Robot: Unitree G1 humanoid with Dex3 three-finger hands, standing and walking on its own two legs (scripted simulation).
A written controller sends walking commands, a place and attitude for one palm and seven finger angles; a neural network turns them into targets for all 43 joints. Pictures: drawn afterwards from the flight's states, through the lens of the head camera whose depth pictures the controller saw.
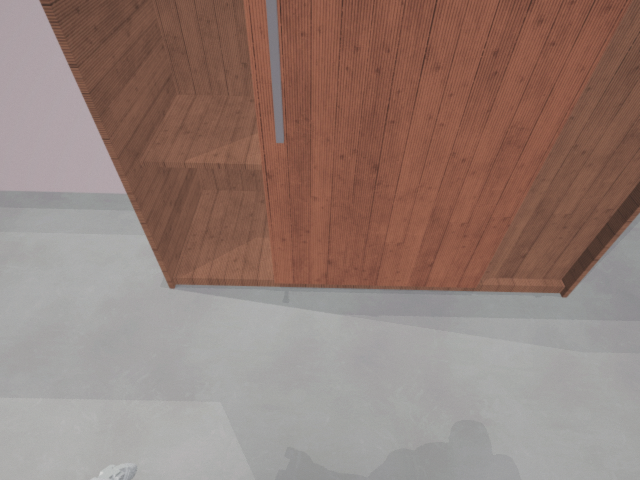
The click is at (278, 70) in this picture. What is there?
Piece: wardrobe's sliding door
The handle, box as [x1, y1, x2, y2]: [266, 0, 283, 142]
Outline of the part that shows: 266,0 276,142 283,142 276,0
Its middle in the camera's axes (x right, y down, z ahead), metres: -0.10 -0.36 +0.85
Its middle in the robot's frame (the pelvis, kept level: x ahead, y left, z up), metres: +0.88 +0.15 +0.10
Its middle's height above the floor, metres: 0.87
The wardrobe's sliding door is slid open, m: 0.39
